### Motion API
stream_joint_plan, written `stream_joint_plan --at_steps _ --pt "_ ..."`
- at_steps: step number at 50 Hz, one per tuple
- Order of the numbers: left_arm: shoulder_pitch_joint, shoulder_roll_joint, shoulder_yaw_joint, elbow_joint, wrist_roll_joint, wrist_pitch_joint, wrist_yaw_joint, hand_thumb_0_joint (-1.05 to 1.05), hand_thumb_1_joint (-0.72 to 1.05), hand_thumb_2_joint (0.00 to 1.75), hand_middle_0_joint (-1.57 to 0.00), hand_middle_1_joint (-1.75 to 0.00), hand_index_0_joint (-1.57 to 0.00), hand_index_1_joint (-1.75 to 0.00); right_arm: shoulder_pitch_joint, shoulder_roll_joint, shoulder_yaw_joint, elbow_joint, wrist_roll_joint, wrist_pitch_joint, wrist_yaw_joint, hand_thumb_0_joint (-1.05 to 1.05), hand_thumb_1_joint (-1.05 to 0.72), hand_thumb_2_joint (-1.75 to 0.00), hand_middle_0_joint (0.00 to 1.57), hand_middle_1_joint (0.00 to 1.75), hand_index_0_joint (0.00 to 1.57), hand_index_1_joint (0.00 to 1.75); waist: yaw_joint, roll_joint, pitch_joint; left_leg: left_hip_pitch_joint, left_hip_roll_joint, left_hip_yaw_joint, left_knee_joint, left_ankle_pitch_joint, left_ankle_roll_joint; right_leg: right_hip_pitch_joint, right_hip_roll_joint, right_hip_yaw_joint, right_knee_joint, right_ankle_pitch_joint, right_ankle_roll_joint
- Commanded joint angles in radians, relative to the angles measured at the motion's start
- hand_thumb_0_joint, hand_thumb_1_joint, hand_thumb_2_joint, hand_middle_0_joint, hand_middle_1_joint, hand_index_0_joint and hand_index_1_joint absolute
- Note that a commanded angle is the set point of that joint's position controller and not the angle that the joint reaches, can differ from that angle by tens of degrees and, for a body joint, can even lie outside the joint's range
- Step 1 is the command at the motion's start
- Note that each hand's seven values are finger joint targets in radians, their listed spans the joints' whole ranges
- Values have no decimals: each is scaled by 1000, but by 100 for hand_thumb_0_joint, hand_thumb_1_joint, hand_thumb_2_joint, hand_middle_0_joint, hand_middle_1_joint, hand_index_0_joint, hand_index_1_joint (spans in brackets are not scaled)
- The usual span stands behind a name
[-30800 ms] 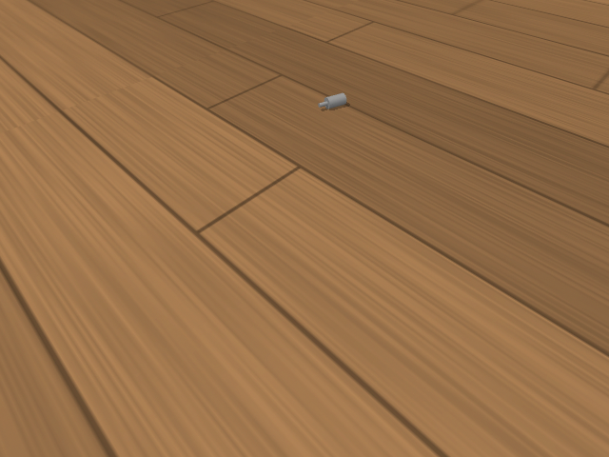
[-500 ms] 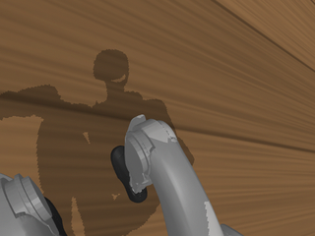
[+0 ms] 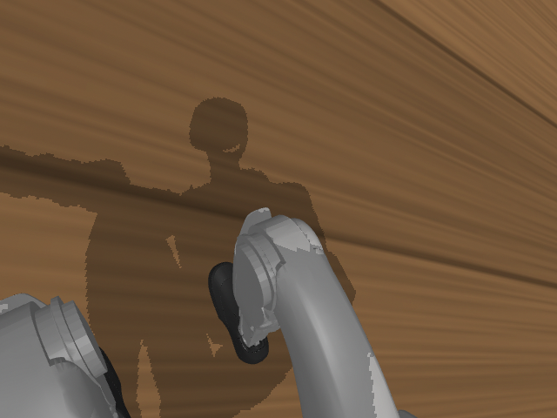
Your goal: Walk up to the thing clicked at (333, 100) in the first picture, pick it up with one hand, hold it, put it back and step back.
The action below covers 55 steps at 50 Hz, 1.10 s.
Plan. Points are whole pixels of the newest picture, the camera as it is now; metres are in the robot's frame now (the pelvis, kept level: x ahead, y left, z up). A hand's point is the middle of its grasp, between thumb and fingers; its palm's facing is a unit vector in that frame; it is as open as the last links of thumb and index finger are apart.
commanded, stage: withdraw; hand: left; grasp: from above
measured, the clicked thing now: out of the picture +0.43 +0.33 -0.29
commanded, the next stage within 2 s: home in 0.62 s
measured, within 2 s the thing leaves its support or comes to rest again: neither
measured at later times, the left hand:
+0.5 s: hand out of the picture +0.40 +0.31 -0.10, palm faces -0.50 -0.12 -0.86, open 14.0 cm
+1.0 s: hand out of the picture +0.47 +0.29 -0.15, palm faces -0.29 -0.26 -0.92, open 12.1 cm
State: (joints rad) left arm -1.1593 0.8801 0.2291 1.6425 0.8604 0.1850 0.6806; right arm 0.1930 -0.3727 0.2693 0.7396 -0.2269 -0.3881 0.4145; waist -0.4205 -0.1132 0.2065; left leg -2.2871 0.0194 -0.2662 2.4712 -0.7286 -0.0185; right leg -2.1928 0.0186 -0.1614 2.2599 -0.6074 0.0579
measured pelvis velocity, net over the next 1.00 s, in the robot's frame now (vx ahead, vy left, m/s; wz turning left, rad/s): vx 0.01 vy -0.01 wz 0.13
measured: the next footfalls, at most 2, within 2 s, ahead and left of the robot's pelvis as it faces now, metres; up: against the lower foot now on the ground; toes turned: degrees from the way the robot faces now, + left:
none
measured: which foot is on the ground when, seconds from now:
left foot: down 0.00-1.00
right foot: down 0.00-1.00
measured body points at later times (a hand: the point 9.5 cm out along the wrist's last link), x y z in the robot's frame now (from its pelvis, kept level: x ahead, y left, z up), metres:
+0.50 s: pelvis -0.01 -0.01 +0.03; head +0.19 +0.07 +0.43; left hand +0.43 +0.32 -0.05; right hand +0.14 -0.27 -0.07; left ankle +0.06 +0.13 -0.30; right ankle +0.13 -0.12 -0.30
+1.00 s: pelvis +0.01 -0.01 +0.02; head +0.25 +0.08 +0.39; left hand +0.48 +0.30 -0.10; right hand +0.06 -0.27 -0.08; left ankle +0.06 +0.13 -0.30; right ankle +0.13 -0.12 -0.30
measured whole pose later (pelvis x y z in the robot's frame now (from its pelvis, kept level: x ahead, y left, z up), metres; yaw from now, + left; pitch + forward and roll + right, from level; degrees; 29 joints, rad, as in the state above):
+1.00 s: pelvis +0.01 -0.01 +0.02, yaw +8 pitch +37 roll -7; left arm -0.94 0.60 0.09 1.27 1.07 -0.06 0.41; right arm 0.25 -0.25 0.05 0.70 -0.12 -0.06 0.13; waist -0.28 0.02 -0.07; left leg -2.29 0.00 -0.12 2.35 -0.72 -0.01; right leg -2.25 -0.02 -0.04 2.26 -0.66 0.04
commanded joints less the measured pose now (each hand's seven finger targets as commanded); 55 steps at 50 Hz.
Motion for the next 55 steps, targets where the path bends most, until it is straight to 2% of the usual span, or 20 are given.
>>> stream_joint_plan --at_steps 1,4,6,8,9,13,14,16,18,21,25,30,33,37,39,41,43,47,50,55 --pt "-162 158 -80 -325 50 16 -43 0 -55 101 -7 -97 -6 -98 177 -304 -156 30 63 51 -18 0 -91 -91 20 30 20 30 67 777 -983 651 20 147 -319 368 -11 448 49 -69 -155 325 -99" --pt "-45 84 -106 -377 75 34 -148 0 -53 101 -8 -98 -7 -99 196 -264 -204 56 106 110 -24 0 -91 -91 20 30 20 30 131 722 -982 514 5 190 -313 349 6 417 52 -40 -150 312 -102" --pt "77 19 -139 -313 93 42 -222 0 -50 99 -10 -96 -9 -97 208 -255 -223 50 116 148 -32 0 -90 -90 20 30 20 30 116 555 -844 387 4 192 -314 291 26 370 56 -37 -170 263 -97" --pt "70 -113 -242 -363 91 12 -311 0 -48 98 -11 -95 -11 -96 186 -236 -237 -1 126 177 -48 0 -90 -90 20 30 20 30 85 408 -787 324 -5 194 -341 222 43 394 60 -24 -218 205 -92" --pt "68 -130 -257 -401 93 -10 -356 0 -49 99 -10 -97 -10 -98 184 -239 -255 -12 130 186 -60 0 -90 -90 20 30 20 30 83 357 -770 320 -12 188 -363 183 46 383 52 -23 -240 157 -92" --pt "14 -137 -289 -573 91 -119 -501 0 -53 104 -8 -100 -6 -102 174 -240 -303 -47 149 218 -120 0 -90 -90 20 30 20 30 123 300 -786 413 -25 161 -438 90 33 362 28 -3 -280 44 -102" --pt "17 -150 -309 -583 105 -146 -528 0 -53 104 -8 -99 -6 -101 166 -228 -305 -57 148 229 -136 0 -90 -90 20 30 20 30 117 279 -765 413 -27 165 -438 66 33 362 28 7 -294 11 -104" --pt "-34 -84 -281 -629 146 -211 -551 0 -52 104 -8 -98 -6 -100 153 -220 -312 -67 147 251 -179 0 -89 -90 20 30 20 30 135 270 -776 438 -39 173 -441 41 30 347 19 23 -309 -24 -105" --pt "-78 4 -241 -653 193 -273 -543 0 -53 104 -9 -97 -7 -100 142 -199 -313 -77 144 273 -219 0 -90 -90 20 30 20 30 162 272 -805 448 -44 201 -432 30 30 368 15 52 -325 -64 -105" --pt "-89 13 -233 -591 261 -336 -504 0 -52 104 -9 -97 -7 -99 117 -163 -295 -76 134 299 -267 0 -89 -90 20 30 20 30 146 199 -743 357 -53 234 -387 17 40 361 14 77 -347 -119 -101" --pt "-175 41 -218 -550 315 -382 -439 0 -49 101 -10 -95 -8 -97 113 -148 -285 -69 128 315 -304 0 -89 -90 20 30 20 30 159 280 -835 404 -53 248 -396 52 41 340 4 77 -315 -72 -97" --pt "-193 -64 -281 -343 337 -370 -362 0 -48 101 -9 -98 -8 -98 142 -151 -277 -56 114 315 -319 0 -88 -89 20 30 20 30 112 326 -811 443 -46 227 -410 77 34 255 0 37 -273 5 -96" --pt "-211 -92 -299 -297 337 -354 -337 0 -45 100 -10 -99 -10 -98 164 -162 -271 -47 110 312 -321 0 -88 -89 20 30 20 30 115 394 -843 502 -43 214 -413 144 24 210 -7 11 -231 80 -100" --pt "-243 -70 -283 -315 339 -343 -309 0 -41 97 -17 -90 -18 -89 192 -167 -266 -46 99 313 -318 0 -88 -89 20 30 20 30 109 451 -937 584 -36 209 -384 250 16 230 -10 -4 -184 171 -102" --pt "-283 30 -217 -391 342 -343 -275 0 -25 104 -28 -78 -25 -80 212 -179 -268 -53 96 311 -318 0 -88 -89 20 30 20 30 129 501 -1025 625 -35 215 -364 318 15 276 -17 -1 -163 232 -98" --pt "-231 74 -157 -454 328 -329 -235 0 -17 102 -27 -74 -24 -77 213 -175 -273 -70 95 313 -316 0 -88 -89 20 30 20 30 163 547 -1123 661 -37 233 -361 385 14 337 -18 7 -145 291 -98" --pt "-189 41 -127 -499 299 -303 -206 0 -10 92 -24 -63 -22 -65 228 -173 -290 -76 97 313 -308 0 -89 -89 20 30 20 30 166 561 -1167 689 -34 236 -383 395 13 342 -21 5 -151 299 -102" --pt "-164 29 -82 -569 193 -231 -204 0 13 91 -23 -55 -21 -57 250 -160 -315 -78 111 319 -290 0 -89 -90 20 30 20 30 193 559 -1236 697 -30 255 -413 377 26 414 -19 24 -199 297 -102" --pt "-40 -53 -85 -511 84 -171 -260 0 26 102 -25 -60 -24 -62 264 -145 -332 -57 128 324 -283 0 -89 -90 20 30 20 30 214 488 -1160 627 -34 263 -449 327 39 439 -15 38 -251 248 -100" --pt "204 -180 -138 -723 -121 -108 -423 0 57 108 -26 -54 -24 -55 238 -129 -356 -99 179 353 -293 0 -89 -90 20 30 20 30 256 339 -1158 601 -42 268 -561 247 55 610 -1 64 -385 189 -94"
